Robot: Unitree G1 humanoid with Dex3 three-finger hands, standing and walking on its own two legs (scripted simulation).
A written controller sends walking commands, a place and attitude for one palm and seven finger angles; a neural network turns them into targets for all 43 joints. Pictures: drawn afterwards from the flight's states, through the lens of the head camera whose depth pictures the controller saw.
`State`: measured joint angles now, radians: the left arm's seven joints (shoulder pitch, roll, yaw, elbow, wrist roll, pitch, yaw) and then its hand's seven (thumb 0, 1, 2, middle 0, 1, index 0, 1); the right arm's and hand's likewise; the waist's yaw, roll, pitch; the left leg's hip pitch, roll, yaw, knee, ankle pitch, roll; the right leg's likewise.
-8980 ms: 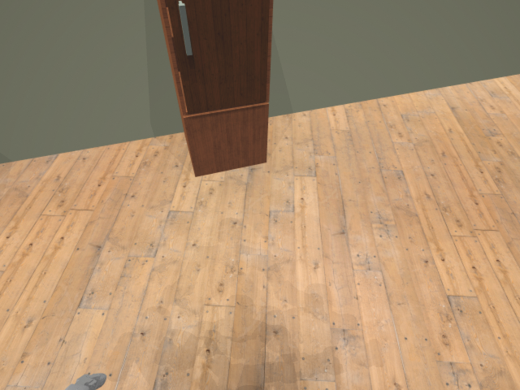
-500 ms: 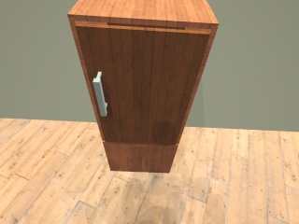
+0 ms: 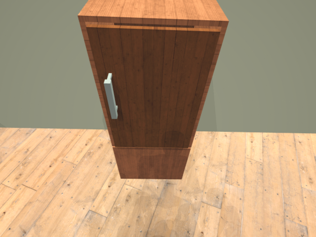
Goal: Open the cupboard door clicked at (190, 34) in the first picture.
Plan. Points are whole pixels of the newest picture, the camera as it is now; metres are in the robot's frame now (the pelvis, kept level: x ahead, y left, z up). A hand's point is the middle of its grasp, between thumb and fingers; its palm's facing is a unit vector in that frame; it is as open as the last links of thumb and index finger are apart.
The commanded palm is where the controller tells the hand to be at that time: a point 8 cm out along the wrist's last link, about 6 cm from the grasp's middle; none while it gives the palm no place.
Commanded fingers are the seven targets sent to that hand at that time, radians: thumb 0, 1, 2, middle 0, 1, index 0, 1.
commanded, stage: come to a stop and stand still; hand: left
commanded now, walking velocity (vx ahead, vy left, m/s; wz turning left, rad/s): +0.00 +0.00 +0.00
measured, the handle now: (112, 97) +0.55 +0.19 +0.02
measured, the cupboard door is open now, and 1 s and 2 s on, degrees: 0 0 0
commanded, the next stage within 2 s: look again from close up in 0.14 s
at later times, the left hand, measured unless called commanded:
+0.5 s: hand out of the picture +0.00 +0.18 -0.19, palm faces +0.03 -0.99 -0.17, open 7.4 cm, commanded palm none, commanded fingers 0.00 0.90 0.90 -0.20 -0.30 -0.20 -0.30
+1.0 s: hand (87, 212) +0.19 +0.20 -0.07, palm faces +0.21 -0.96 -0.16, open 7.5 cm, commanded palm +0.15 +0.25 -0.06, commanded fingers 0.00 0.71 0.82 -0.21 -0.42 -0.21 -0.42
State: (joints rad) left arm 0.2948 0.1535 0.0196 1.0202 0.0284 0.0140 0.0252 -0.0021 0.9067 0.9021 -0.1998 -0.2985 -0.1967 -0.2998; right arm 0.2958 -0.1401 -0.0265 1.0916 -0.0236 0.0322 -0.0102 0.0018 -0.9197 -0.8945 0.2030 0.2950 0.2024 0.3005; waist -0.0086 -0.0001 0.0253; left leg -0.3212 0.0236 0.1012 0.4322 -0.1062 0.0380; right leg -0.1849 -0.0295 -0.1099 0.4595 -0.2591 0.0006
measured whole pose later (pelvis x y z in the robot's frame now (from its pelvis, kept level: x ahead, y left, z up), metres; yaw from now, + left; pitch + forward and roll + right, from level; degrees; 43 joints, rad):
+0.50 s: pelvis +0.02 +0.02 -0.01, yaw +0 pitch +0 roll -1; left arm 0.37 0.12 0.00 1.05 0.03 -0.01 0.04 0.00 0.91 0.90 -0.20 -0.30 -0.20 -0.30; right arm 0.34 -0.14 -0.01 1.05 -0.02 0.01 0.00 0.01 -0.92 -0.89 0.20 0.29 0.20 0.30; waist -0.02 0.02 0.00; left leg -0.38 0.00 0.09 0.58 -0.21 0.07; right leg -0.22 -0.04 -0.09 0.58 -0.35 0.00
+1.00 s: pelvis +0.04 +0.01 -0.01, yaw +1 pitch +1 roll +1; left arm 0.47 0.19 0.03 0.18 -0.11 -0.05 0.10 0.01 0.88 0.89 -0.20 -0.32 -0.20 -0.32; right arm 0.32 -0.19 0.00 0.82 0.03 -0.22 -0.04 0.01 -0.92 -0.89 0.20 0.30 0.20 0.30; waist -0.03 -0.03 0.00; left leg -0.36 -0.04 0.10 0.54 -0.20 0.05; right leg -0.28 -0.05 -0.06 0.63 -0.37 -0.02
